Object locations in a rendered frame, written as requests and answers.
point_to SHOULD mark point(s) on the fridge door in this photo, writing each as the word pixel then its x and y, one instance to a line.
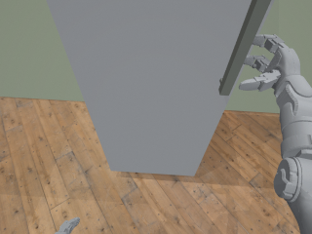
pixel 149 72

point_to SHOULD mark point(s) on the robot left hand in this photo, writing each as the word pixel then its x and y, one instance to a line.
pixel 68 226

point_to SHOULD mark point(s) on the handle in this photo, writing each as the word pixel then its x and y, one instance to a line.
pixel 251 24

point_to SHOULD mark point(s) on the robot right forearm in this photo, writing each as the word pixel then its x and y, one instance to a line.
pixel 294 98

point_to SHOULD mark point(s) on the robot right hand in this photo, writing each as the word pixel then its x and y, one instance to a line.
pixel 284 63

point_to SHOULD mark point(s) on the robot right upper arm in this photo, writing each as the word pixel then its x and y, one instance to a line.
pixel 293 183

